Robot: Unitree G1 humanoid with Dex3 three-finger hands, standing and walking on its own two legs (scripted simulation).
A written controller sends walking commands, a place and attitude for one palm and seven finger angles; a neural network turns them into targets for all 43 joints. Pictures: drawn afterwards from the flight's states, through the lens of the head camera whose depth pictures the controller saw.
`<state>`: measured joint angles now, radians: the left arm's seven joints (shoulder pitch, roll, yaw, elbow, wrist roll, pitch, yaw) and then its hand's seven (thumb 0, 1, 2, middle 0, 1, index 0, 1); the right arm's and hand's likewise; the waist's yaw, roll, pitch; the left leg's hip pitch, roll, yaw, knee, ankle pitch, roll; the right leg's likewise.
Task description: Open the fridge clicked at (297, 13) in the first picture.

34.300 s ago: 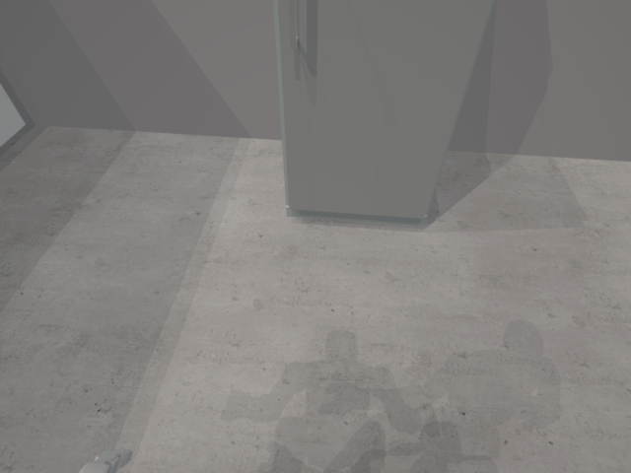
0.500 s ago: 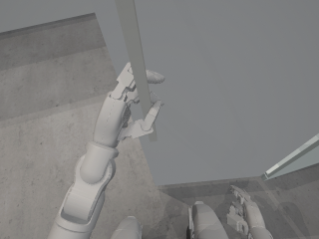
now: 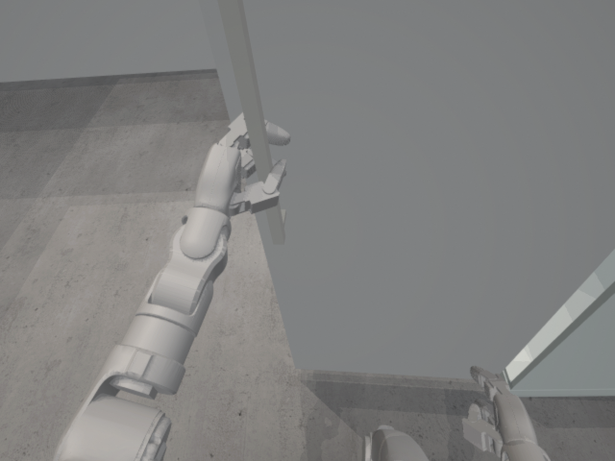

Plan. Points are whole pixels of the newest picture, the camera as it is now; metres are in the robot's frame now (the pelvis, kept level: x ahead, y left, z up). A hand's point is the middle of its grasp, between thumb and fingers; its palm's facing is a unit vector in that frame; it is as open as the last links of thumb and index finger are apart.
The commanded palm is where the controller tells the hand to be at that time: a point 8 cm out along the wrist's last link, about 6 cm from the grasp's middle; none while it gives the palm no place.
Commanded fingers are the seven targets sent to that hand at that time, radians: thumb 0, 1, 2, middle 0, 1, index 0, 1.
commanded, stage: stop walking and hold the door back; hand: left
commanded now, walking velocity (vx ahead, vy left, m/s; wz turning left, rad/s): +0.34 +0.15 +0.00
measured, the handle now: (259, 116) +0.44 +0.08 +0.23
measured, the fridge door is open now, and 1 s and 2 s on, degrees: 86 82 83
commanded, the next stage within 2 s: loosen the grip on the handle in 1.54 s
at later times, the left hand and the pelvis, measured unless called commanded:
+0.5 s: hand (280, 162) +0.43 +0.06 +0.17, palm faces +0.07 -0.96 -0.28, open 5.4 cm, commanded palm +0.41 +0.15 +0.16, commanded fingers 0.00 0.90 0.90 -0.45 -1.40 -0.45 -1.40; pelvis -0.06 -0.04 +0.01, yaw -3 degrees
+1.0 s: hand (274, 163) +0.43 +0.07 +0.18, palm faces -0.11 -0.97 -0.23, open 5.7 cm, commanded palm +0.41 +0.15 +0.16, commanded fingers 0.00 0.90 0.90 -0.45 -1.40 -0.45 -1.40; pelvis -0.05 +0.01 +0.00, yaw -7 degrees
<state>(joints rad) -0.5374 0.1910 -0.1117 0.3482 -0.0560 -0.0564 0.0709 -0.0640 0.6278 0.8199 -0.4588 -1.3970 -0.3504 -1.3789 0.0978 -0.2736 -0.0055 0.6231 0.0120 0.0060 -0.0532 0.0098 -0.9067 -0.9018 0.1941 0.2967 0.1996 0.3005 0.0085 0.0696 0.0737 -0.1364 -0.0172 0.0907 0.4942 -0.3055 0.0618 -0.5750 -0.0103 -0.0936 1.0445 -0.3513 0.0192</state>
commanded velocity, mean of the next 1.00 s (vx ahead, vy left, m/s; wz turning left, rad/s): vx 0.07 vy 0.07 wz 0.00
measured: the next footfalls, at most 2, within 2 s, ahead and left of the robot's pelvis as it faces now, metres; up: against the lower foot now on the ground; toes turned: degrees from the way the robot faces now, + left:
right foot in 0.14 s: +0.10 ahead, -0.13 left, +0.00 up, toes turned -4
left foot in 0.72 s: +0.02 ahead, +0.14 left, +0.00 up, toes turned -8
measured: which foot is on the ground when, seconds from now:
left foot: down 0.00-0.12, up 0.14-0.70, down 0.72-1.00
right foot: up 0.00-0.12, down 0.14-0.72, up 0.74-0.88, down 0.90-1.00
